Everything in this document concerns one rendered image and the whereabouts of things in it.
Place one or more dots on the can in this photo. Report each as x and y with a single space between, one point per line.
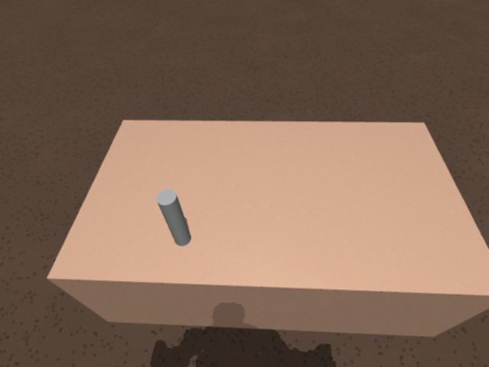
173 214

